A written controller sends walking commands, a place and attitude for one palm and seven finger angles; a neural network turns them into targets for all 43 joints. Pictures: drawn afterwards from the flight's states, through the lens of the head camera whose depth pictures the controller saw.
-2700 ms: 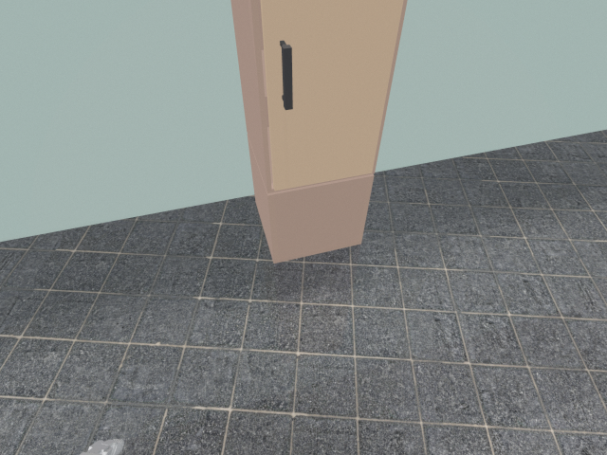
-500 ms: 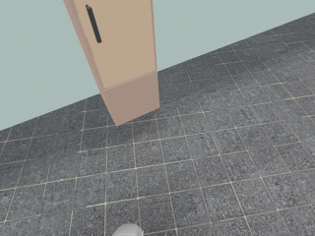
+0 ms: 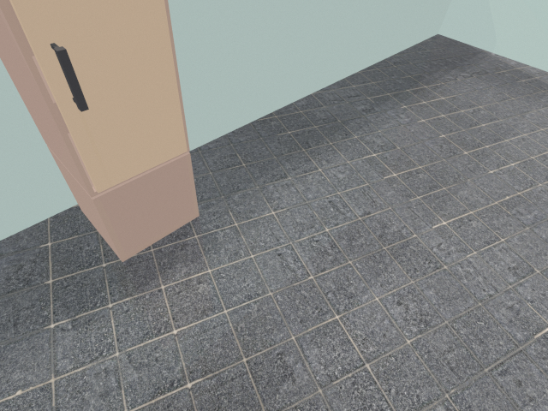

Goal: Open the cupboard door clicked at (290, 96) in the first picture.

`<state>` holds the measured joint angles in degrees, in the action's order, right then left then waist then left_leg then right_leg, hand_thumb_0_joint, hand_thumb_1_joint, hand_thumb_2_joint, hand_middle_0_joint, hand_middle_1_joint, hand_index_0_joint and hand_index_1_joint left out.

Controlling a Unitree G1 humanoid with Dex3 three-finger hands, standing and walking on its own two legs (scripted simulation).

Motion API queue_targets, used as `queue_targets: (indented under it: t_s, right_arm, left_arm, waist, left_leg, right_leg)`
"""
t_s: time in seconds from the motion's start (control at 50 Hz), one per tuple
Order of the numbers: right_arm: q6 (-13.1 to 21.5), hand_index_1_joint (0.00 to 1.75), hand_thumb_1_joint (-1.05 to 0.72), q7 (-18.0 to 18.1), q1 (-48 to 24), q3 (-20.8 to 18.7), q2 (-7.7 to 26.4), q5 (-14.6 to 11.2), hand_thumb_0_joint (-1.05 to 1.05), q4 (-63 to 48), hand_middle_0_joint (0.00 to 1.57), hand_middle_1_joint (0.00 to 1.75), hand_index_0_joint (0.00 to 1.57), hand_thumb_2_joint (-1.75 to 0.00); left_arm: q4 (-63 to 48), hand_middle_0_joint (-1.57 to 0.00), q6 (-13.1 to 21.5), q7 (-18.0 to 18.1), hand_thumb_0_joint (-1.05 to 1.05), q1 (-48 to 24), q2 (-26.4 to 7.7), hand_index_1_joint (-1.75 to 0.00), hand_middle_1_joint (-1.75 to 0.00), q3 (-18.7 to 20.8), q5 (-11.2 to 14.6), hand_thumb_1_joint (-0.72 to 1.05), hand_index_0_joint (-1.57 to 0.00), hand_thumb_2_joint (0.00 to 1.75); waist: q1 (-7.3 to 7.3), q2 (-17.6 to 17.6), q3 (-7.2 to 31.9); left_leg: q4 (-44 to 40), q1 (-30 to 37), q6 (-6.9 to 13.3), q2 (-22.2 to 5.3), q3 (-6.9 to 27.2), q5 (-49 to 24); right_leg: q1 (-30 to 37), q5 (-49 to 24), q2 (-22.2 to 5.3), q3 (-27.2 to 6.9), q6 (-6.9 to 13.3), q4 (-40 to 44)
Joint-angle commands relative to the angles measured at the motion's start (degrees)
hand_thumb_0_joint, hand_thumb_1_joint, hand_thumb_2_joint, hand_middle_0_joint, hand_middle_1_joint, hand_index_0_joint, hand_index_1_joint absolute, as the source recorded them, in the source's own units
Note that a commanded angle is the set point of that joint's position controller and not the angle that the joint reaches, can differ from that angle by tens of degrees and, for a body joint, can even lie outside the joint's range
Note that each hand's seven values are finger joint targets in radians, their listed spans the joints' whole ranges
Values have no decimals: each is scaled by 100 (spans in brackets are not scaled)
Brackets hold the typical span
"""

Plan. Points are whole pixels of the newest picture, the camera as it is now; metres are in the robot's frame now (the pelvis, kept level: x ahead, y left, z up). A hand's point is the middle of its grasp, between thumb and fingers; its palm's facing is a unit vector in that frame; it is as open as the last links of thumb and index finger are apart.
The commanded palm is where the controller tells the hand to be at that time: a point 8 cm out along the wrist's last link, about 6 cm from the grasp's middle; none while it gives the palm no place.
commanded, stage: walk to a spot facing it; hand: left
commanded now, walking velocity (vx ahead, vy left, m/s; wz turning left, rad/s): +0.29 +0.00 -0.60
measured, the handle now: (69, 78) +0.81 +0.58 +0.05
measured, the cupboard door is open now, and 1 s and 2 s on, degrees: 0 0 0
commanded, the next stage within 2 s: turn to face it in 1.14 s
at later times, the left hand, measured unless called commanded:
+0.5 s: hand (262, 320) +0.34 +0.04 -0.20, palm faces -0.40 -0.91 -0.14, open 7.4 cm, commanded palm none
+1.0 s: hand (253, 300) +0.38 +0.06 -0.19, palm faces -0.35 -0.92 -0.16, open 7.4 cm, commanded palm none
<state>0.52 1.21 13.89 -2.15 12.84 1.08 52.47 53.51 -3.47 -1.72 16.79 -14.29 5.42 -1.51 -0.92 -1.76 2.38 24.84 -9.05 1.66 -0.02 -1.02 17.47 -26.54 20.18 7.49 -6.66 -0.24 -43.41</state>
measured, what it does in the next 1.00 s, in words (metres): walks ahead, turning right: right foot, then left foot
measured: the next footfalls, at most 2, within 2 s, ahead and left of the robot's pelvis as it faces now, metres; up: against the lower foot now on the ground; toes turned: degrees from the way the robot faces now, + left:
right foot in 0.46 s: +0.25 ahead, -0.18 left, +0.00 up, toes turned -27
left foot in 1.00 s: +0.51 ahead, -0.07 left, +0.00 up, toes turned -21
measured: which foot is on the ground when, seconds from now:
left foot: down 0.00-0.44, up 0.46-0.98, down 1.00-1.00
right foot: up 0.00-0.44, down 0.46-1.00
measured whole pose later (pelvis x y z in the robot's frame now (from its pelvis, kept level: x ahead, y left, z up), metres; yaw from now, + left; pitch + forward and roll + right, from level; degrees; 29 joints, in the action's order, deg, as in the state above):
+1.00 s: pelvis +0.36 -0.11 -0.01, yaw -29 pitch +0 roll -2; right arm 2.4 -0.9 5.7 -1.7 8.6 1.8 54.0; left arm 60.9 2.9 0.4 25.0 -9.3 2.8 -1.2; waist -4.6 -0.7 -1.2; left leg 32.9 -22.8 -1.2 -4.4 -6.6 10.1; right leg -4.6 23.5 4.3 -1.1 2.8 -28.7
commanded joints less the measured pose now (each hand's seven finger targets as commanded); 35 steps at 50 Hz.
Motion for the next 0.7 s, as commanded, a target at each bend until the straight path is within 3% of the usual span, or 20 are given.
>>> queue_targets:
  t_s: [0.0,0.04,0.1,0.16,0.24,0.28,0.32,0.36,0.38,0.4,0.42,0.44,0.46,0.48,0.5,0.52,0.54,0.58,0.62,0.68]
  right_arm:
    - [245,30,-90,94,-94,-150,857,25,0,-354,20,30,20,-90]
    - [322,30,-90,104,270,-107,749,13,0,-256,20,30,20,-90]
    - [398,30,-90,138,974,-14,504,-16,0,26,20,30,20,-90]
    - [440,30,-90,156,1428,18,480,-8,0,258,20,30,20,-90]
    - [448,30,-90,162,1858,11,444,45,0,491,20,30,20,-90]
    - [433,30,-90,164,2040,-4,455,80,0,601,20,30,20,-90]
    - [407,30,-90,158,1965,-21,505,75,0,657,20,30,20,-90]
    - [409,30,-90,143,1797,-115,731,45,0,667,20,30,20,-90]
    - [407,30,-90,126,1699,-160,840,21,0,626,20,30,20,-90]
    - [399,30,-90,103,1494,-167,884,-15,0,543,20,30,20,-90]
    - [391,30,-90,20,1551,-140,711,-113,0,479,20,30,20,-90]
    - [430,30,-90,14,1701,-75,265,-176,0,286,20,30,20,-90]
    - [423,30,-90,42,1094,-108,330,-165,0,91,20,30,20,-90]
    - [411,30,-90,26,930,-138,325,-132,0,79,20,30,20,-90]
    - [389,30,-90,4,860,-136,249,-79,0,114,20,30,20,-90]
    - [314,30,-90,1,753,-142,241,-22,0,216,20,30,20,-90]
    - [227,30,-90,1,873,-120,134,21,0,296,20,30,20,-90]
    - [114,30,-90,-19,1210,-118,-39,47,0,429,20,30,20,-90]
    - [63,30,-90,-48,1208,-127,-70,71,0,401,20,30,20,-90]
    - [75,30,-90,-119,741,-158,-31,76,0,206,20,30,20,-90]
  left_arm:
    - [-568,-20,228,-167,0,-450,-550,-30,-30,199,-96,90,-20,90]
    - [-504,-20,205,-188,0,-352,-312,-30,-30,129,-100,90,-20,90]
    - [-488,-20,197,-174,0,-549,-136,-30,-30,44,-102,90,-20,90]
    - [-557,-20,189,-187,0,-917,-44,-30,-30,-35,-51,90,-20,90]
    - [-693,-20,227,-242,0,-1647,104,-30,-30,-142,-33,90,-20,90]
    - [-738,-20,261,-247,0,-1970,144,-30,-30,-177,-14,90,-20,90]
    - [-723,-20,299,-241,0,-1954,182,-30,-30,-198,4,90,-20,90]
    - [-507,-20,364,-192,0,-1296,31,-30,-30,-140,-1,90,-20,90]
    - [-365,-20,409,-150,0,-774,-173,-30,-30,-83,-12,90,-20,90]
    - [-118,-20,481,-119,0,96,-352,-30,-30,13,-38,90,-20,90]
    - [107,-20,548,-59,0,899,-892,-30,-30,156,-55,90,-20,90]
    - [178,-20,586,46,0,1317,-1404,-30,-30,237,41,90,-20,90]
    - [127,-20,524,113,0,1142,-1536,-30,-30,282,161,90,-20,90]
    - [41,-20,495,136,0,657,-1299,-30,-30,239,156,90,-20,90]
    - [-87,-20,509,152,0,201,-1062,-30,-30,151,157,90,-20,90]
    - [-105,-20,560,160,0,-100,-775,-30,-30,40,150,90,-20,90]
    - [-91,-20,630,173,0,-276,-611,-30,-30,-21,112,90,-20,90]
    - [-6,-20,708,195,0,-360,-484,-30,-30,-67,40,90,-20,90]
    - [43,-20,740,186,0,-298,-396,-30,-30,-76,21,90,-20,90]
    - [154,-20,782,174,0,-101,-317,-30,-30,-89,32,90,-20,90]
  waist:
    - [-74,750,-951]
    - [-45,745,-946]
    - [98,992,-1005]
    - [199,968,-1153]
    - [432,996,-1381]
    - [546,1017,-1422]
    - [437,1025,-1344]
    - [136,1232,-756]
    - [-127,1066,-360]
    - [-564,947,142]
    - [-908,119,898]
    - [-812,-974,1768]
    - [-804,-502,1600]
    - [-568,-68,834]
    - [-347,74,313]
    - [-149,426,-185]
    - [55,347,-469]
    - [316,289,-507]
    - [382,0,-453]
    - [306,-374,-530]
  left_leg:
    - [-1821,-171,354,-1851,1308,1433]
    - [-1652,85,217,-1474,639,604]
    - [-1342,657,-1,-1434,182,-1061]
    - [-1151,1093,138,-1639,-67,-2423]
    - [-1110,1369,368,-1763,-465,-2997]
    - [-1016,1569,417,-1821,-639,-3403]
    - [-723,1493,384,-1811,-1090,-4399]
    - [170,1574,321,-1887,-1376,-6004]
    - [916,1406,218,-1880,-1394,-6290]
    - [2020,831,13,-1761,-1532,-5692]
    - [3692,-679,-227,-1514,-1540,-3314]
    - [5763,-2394,-528,-456,-1075,1473]
    - [6270,-2783,-324,-546,-215,1444]
    - [6274,-2870,-245,-811,-79,786]
    - [6015,-2849,-303,-1033,10,347]
    - [5646,-2470,-324,-1140,50,86]
    - [5377,-2184,-330,-1164,33,5]
    - [4942,-1970,-377,-1109,-12,-108]
    - [4478,-2042,-448,-1079,-90,-317]
    - [3835,-2417,-517,-1070,-100,-756]
  right_leg:
    - [-1596,-481,-757,287,-204,-2216]
    - [-1758,-892,-738,458,-227,-2717]
    - [-2215,-1161,-904,572,-249,-2925]
    - [-2511,-1120,-1060,787,-252,-2645]
    - [-2412,-1076,-1191,1216,-156,-1525]
    - [-2179,-889,-1109,1430,-55,-859]
    - [-1463,-737,-910,1684,128,-85]
    - [-363,-507,-592,1851,372,307]
    - [474,-519,-503,1817,474,589]
    - [1854,-926,-406,1813,569,1019]
    - [3840,-1213,-1388,656,943,1273]
    - [5036,-1989,-3053,-2454,1691,1665]
    - [4629,-1840,-3183,-2784,1860,2291]
    - [3802,-1133,-3054,-2249,1722,2563]
    - [2872,-862,-2908,-1877,1514,2690]
    - [1821,-1049,-2609,-1306,1285,2832]
    - [1125,-1282,-2451,-946,1179,2968]
    - [650,-1522,-2152,-449,1103,3069]
    - [558,-1379,-1903,-239,1094,3123]
    - [832,-1156,-1752,-193,1073,3195]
